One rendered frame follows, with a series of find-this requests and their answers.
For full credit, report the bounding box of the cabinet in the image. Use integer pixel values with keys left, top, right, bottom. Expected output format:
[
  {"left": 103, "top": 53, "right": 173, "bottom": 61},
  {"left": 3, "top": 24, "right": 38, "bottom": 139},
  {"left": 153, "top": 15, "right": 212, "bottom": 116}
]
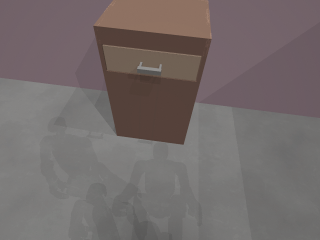
[{"left": 93, "top": 0, "right": 212, "bottom": 145}]

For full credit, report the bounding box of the handle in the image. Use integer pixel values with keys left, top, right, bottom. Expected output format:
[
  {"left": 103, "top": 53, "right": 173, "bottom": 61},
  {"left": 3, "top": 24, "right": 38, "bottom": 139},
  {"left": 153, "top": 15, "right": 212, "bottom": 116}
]
[{"left": 137, "top": 62, "right": 162, "bottom": 76}]

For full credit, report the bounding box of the drawer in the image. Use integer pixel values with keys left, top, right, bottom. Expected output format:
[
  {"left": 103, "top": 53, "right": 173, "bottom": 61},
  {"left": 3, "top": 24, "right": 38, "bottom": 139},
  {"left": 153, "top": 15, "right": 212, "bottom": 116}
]
[{"left": 102, "top": 44, "right": 202, "bottom": 81}]

